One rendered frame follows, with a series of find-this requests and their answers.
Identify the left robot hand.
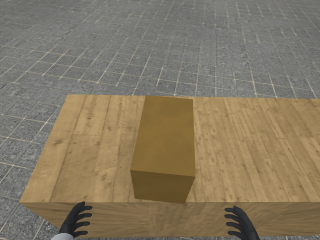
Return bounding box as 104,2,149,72
58,201,93,238

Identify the right robot hand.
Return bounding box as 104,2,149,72
224,206,260,240

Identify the carton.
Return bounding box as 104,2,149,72
130,95,196,204

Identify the pedestal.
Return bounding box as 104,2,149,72
19,94,320,238

